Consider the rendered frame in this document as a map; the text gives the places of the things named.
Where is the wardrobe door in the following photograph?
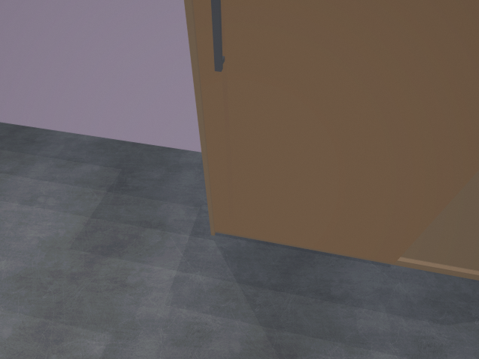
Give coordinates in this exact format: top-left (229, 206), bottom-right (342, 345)
top-left (193, 0), bottom-right (479, 263)
top-left (402, 171), bottom-right (479, 271)

